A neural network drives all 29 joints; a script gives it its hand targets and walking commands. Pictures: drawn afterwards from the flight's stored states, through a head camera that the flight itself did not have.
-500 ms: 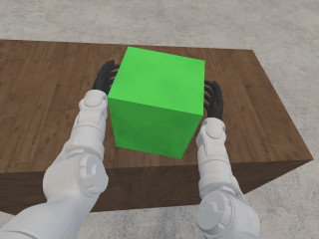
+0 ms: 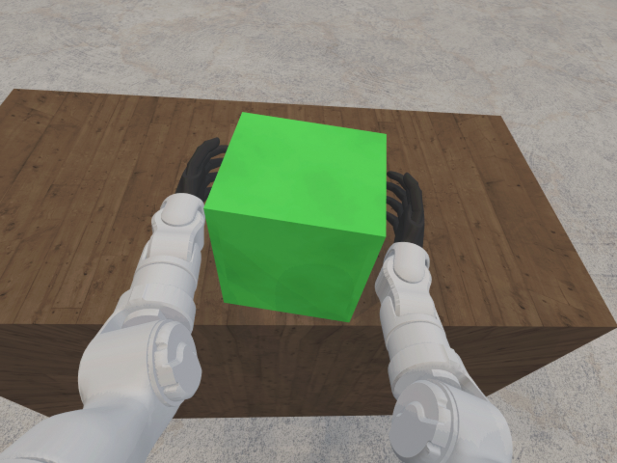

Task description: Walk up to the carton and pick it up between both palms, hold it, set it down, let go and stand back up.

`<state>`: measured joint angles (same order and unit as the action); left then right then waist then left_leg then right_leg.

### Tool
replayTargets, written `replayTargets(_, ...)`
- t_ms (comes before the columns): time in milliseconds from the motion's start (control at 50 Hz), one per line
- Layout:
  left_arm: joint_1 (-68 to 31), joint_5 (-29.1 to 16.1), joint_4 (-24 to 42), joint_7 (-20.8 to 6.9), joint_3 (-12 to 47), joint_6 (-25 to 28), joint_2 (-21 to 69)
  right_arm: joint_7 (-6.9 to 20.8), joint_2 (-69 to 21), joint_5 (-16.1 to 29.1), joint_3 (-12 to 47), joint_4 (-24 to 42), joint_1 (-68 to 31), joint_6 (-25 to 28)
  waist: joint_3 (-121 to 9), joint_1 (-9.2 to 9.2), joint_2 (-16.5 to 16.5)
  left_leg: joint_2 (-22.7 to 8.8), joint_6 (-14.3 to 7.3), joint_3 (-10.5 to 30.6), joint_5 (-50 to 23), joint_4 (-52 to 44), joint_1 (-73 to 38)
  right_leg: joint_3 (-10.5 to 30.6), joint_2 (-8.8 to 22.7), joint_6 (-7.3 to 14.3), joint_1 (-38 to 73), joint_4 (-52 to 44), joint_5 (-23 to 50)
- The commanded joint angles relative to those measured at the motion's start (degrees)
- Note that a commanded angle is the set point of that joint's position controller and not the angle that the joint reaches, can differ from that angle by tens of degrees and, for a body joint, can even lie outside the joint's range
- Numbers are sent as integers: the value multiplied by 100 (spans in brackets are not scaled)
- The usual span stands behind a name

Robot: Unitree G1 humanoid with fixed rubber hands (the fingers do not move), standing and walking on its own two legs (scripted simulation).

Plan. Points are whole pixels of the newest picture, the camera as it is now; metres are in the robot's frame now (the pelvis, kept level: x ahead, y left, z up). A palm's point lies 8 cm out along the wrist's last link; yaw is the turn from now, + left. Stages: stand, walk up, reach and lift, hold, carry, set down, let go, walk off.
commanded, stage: reach and lift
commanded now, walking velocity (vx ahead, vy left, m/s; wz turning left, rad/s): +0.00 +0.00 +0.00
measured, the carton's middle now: (299, 224) +0.43 +0.01 +0.03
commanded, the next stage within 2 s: none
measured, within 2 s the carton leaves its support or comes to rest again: leaves its support in 0.16 s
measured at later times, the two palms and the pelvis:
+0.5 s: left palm (181, 184) +0.40 +0.16 +0.13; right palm (421, 224) +0.36 -0.13 +0.13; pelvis -0.02 +0.01 +0.00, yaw +0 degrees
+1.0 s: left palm (187, 189) +0.38 +0.14 +0.15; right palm (443, 216) +0.35 -0.14 +0.15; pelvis -0.02 +0.00 +0.00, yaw +1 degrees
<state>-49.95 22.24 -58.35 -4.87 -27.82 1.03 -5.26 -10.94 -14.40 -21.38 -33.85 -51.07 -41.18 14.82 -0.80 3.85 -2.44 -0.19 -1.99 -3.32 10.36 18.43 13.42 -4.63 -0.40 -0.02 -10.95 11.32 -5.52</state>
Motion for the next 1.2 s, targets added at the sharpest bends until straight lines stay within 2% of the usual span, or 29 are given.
replayTargets(0, -3254, -218, 292, -639, 1717, 156, 3133, 512, -2709, -190, 2033, -47, -3147, 95, -3072, 120, 649, -51, 363, -199, -2192, 10, -483, -66, 3, -108, 2109, 571, 2312)
replayTargets(40, -3330, -309, 529, -596, 1891, 139, 3290, 534, -2719, -28, 2199, 33, -3227, 67, -3314, 87, 763, -40, 437, -168, -2523, 129, -676, -99, -49, -45, 2063, 582, 2363)
replayTargets(100, -3426, -420, 613, -576, 1998, 118, 3348, 575, -2750, 151, 2393, 189, -3471, -22, -3465, 26, 718, -32, 418, -149, -2338, 94, -527, -70, -14, -46, 2252, 651, 2366)
replayTargets(120, -3621, -523, 676, -571, 2180, 90, 3444, 571, -2735, 165, 2324, 262, -3624, -37, -3539, 170, 784, -35, 464, -144, -2272, 109, -669, -76, -9, -51, 2050, 588, 2175)
replayTargets(140, -3467, -534, 655, -555, 2203, 14, 3496, 574, -2678, 238, 2379, 224, -3595, -89, -3379, 134, 797, -47, 481, -121, -2372, 144, -804, -89, -29, -19, 1975, 556, 2158)
replayTargets(180, -3390, -551, 535, -590, 2136, -132, 3489, 566, -2637, 355, 2420, 406, -3756, -225, -3127, 89, 723, -23, 409, -109, -1887, 21, -614, -46, 13, -19, 2102, 512, 1910)
replayTargets(300, -3622, -716, 973, -577, 2221, -467, 3573, 655, -2447, 628, 2597, 568, -3859, -578, -3067, 130, 539, -60, 472, -82, -2003, -5, -1050, -105, -59, -55, 1894, 420, 1450)
replayTargets(320, -3506, -694, 1011, -546, 2220, -529, 3663, 696, -2435, 690, 2678, 699, -3955, -603, -3148, 39, 589, -56, 466, -76, -2032, 9, -1107, -115, -66, -31, 1903, 438, 1499)
replayTargets(400, -3171, -568, 802, -672, 1901, -964, 3373, 685, -2122, 750, 2358, 626, -3775, -943, -2011, 165, 534, -11, 364, -76, -1035, -316, -842, -88, 13, -78, 1974, 261, 818)
replayTargets(420, -3268, -598, 1066, -663, 1921, -1009, 3398, 712, -2064, 813, 2377, 691, -3840, -970, -2029, 110, 561, -55, 392, -61, -1020, -376, -928, -142, -27, -66, 1875, 281, 668)
replayTargets(520, -3212, -604, 1552, -585, 2096, -1211, 3492, 783, -1875, 1052, 2544, 731, -3734, -1008, -2276, 148, 749, -99, 625, -40, -2082, -103, -1686, -219, -139, -61, 1737, 270, 897)
replayTargets(580, -3219, -618, 1460, -632, 2042, -1296, 3444, 768, -1860, 1016, 2554, 814, -3801, -1048, -2131, 202, 513, -5, 505, -106, -1684, -152, -1573, -211, -100, -108, 1750, 176, 803)
replayTargets(600, -3260, -656, 1749, -590, 2159, -1290, 3496, 778, -1897, 1090, 2665, 900, -3806, -1041, -2241, 164, 620, -20, 534, -74, -1725, -153, -1563, -218, -111, -81, 1850, 269, 937)
replayTargets(620, -3490, -773, 1819, -577, 2292, -1240, 3533, 770, -1964, 1025, 2568, 839, -3867, -1044, -2319, 289, 601, -15, 554, -74, -1607, -161, -1536, -229, -93, -111, 1737, 267, 881)
replayTargets(660, -3382, -824, 2112, -425, 2515, -1306, 3702, 831, -1948, 1261, 2931, 929, -3913, -1042, -2682, 145, 772, -56, 620, -9, -2136, 13, -1867, -229, -148, -15, 1678, 305, 1059)
replayTargets(680, -3446, -875, 2000, -426, 2536, -1322, 3680, 819, -1998, 1226, 2910, 890, -3921, -1080, -2597, 243, 639, -27, 585, -28, -2020, 4, -1829, -216, -129, -64, 1643, 264, 1026)
replayTargets(700, -3232, -924, 2134, -405, 2614, -1360, 3753, 814, -2008, 1345, 3110, 1147, -3957, -1070, -2710, 142, 642, -12, 576, 8, -2171, 61, -1814, -180, -123, -60, 1780, 316, 1300)
replayTargets(720, -3257, -900, 1897, -434, 2524, -1408, 3638, 782, -2012, 1366, 3083, 1045, -3999, -1144, -2375, 180, 526, 40, 487, -32, -1698, -40, -1564, -145, -88, -98, 1814, 270, 1104)
replayTargets(760, -3230, -943, 2239, -437, 2532, -1473, 3591, 767, -2052, 1522, 3313, 1054, -3900, -1244, -2359, 112, 403, 58, 432, -19, -1647, -137, -1401, -112, -77, -150, 2147, 394, 1407)
replayTargets(840, -3043, -1082, 2570, -383, 2845, -1601, 3815, 703, -2123, 1764, 3678, 1425, -3874, -1346, -2673, 159, 471, 89, 489, 64, -2028, 19, -1683, -78, -113, -172, 2085, 414, 1633)
replayTargets(900, -3142, -1087, 2831, -369, 2811, -1738, 3689, 671, -2174, 1933, 3839, 1410, -3875, -1542, -2344, 162, 404, 151, 369, 65, -1493, -117, -1329, -33, -39, -209, 2272, 427, 1572)
replayTargets(920, -3087, -972, 2492, -428, 2596, -1831, 3513, 650, -2121, 1850, 3696, 1158, -3772, -1645, -1876, 189, 298, 174, 280, 33, -903, -301, -1048, 3, 27, -242, 2250, 360, 1271)
replayTargets(940, -2761, -875, 2697, -411, 2561, -1957, 3543, 687, -2001, 1962, 3766, 1185, -3694, -1680, -1785, 46, 405, 118, 297, 79, -1032, -358, -1152, -31, -29, -189, 2257, 415, 1238)
replayTargets(960, -2977, -896, 2781, -440, 2543, -2001, 3498, 681, -1999, 1949, 3701, 1171, -3716, -1707, -1789, 111, 309, 122, 297, 55, -1052, -358, -1198, -64, -47, -220, 2176, 377, 1109)
replayTargets(1020, -2885, -957, 3168, -420, 2643, -2105, 3629, 664, -2110, 2130, 4003, 1672, -3849, -1699, -2328, 21, 270, 171, 284, 30, -1398, -221, -1326, -46, -65, -234, 2394, 447, 1550)
replayTargets(1080, -2979, -1124, 3850, -336, 3062, -2152, 3814, 619, -2161, 2395, 4341, 1937, -3689, -1732, -2682, 211, 425, 167, 469, 128, -2264, 46, -1809, -68, -142, -247, 2345, 526, 2029)
replayTargets(1120, -2896, -1216, 3744, -374, 3232, -2244, 3792, 571, -2166, 2365, 4382, 2236, -3810, -1798, -2485, 327, 329, 225, 362, 169, -1680, -37, -1535, -64, -90, -286, 2230, 457, 1748)
replayTargets(1160, -2522, -1090, 3702, -398, 3215, -2436, 3829, 566, -1910, 2376, 4233, 2043, -3540, -1897, -1940, 436, 371, 147, 408, 243, -1613, -105, -1725, -133, -142, -226, 1945, 346, 1366)
replayTargets(1180, -2457, -989, 3611, -427, 3074, -2549, 3754, 592, -1728, 2368, 4156, 1935, -3543, -1951, -1700, 367, 353, 118, 414, 240, -1496, -162, -1737, -177, -170, -193, 1759, 259, 957)
